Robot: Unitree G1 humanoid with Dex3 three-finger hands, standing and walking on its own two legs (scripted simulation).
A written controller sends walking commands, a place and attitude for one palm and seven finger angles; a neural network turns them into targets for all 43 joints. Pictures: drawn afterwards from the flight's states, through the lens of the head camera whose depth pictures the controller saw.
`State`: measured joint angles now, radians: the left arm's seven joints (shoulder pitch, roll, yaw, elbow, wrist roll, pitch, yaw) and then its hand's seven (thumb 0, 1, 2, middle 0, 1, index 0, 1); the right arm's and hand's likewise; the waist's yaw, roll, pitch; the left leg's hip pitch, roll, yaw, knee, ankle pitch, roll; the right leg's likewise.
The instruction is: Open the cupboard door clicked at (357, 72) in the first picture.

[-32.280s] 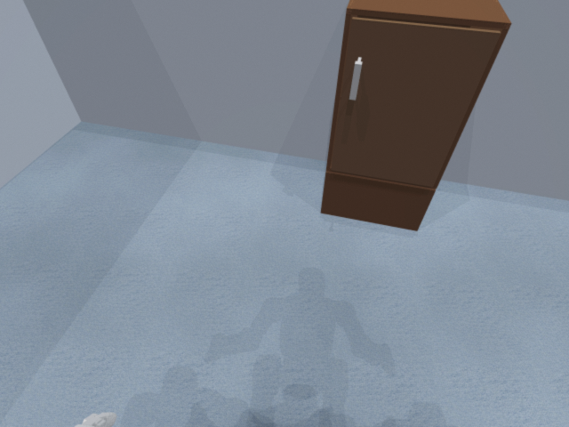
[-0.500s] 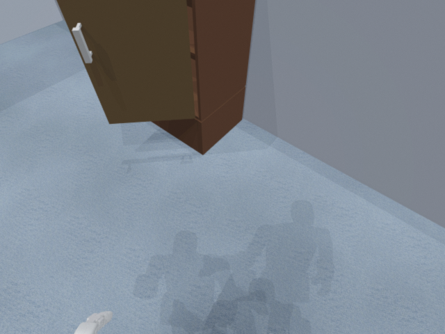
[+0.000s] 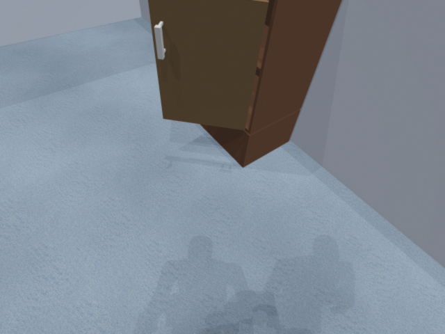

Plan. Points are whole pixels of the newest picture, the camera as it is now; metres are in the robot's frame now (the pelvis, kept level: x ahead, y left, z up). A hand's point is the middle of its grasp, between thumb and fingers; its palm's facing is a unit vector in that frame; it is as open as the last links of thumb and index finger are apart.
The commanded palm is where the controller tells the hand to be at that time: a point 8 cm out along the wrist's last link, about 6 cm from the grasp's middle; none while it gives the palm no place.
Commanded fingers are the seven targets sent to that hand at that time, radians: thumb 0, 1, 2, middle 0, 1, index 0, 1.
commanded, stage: take the last steps up to it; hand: left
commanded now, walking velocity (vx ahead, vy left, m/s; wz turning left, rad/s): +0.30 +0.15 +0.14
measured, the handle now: (161, 40) +1.07 +0.34 -0.04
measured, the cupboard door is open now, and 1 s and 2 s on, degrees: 45 45 45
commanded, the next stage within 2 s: come to a stop and stand still in 1.24 s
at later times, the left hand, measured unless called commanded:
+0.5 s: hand (149, 261) +0.28 +0.19 -0.15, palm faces -0.01 -0.98 -0.20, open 7.4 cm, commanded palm none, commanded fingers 0.00 0.90 0.90 -0.20 -0.30 -0.20 -0.30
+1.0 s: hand (122, 282) +0.23 +0.24 -0.17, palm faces +0.21 -0.96 -0.18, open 7.3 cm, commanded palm none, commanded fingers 0.00 0.90 0.90 -0.20 -0.30 -0.20 -0.30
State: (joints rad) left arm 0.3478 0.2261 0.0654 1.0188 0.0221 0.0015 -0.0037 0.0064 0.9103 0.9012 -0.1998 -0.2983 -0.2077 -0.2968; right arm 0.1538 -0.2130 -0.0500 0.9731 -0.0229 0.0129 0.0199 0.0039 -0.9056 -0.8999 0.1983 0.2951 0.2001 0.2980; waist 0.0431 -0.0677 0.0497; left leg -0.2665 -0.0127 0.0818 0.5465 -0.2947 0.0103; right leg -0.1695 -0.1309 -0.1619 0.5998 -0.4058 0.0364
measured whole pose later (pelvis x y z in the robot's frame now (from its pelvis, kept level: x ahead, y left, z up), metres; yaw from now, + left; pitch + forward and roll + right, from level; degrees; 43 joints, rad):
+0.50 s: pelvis +0.15 +0.01 +0.00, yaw +2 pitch +0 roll +2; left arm 0.10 0.18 0.04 0.94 0.02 -0.02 -0.02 0.01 0.91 0.90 -0.19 -0.30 -0.20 -0.30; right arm 0.48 -0.14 -0.01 1.14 -0.02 -0.05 -0.02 0.00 -0.90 -0.90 0.20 0.30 0.20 0.30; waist -0.05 0.00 0.05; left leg 0.02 -0.07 0.05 0.44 -0.44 0.06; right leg -0.40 -0.05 -0.11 0.61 -0.20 -0.04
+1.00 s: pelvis +0.34 +0.08 +0.00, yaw +4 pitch +1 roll +0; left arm 0.44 0.16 0.05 1.14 0.02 -0.04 0.00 0.00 0.91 0.90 -0.20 -0.30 -0.20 -0.30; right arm 0.11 -0.19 -0.05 0.97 -0.03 -0.05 0.03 0.00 -0.91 -0.90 0.20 0.29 0.20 0.30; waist 0.07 -0.01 0.03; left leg -0.38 0.04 0.10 0.52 -0.15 0.02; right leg -0.09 -0.11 -0.13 0.57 -0.44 0.03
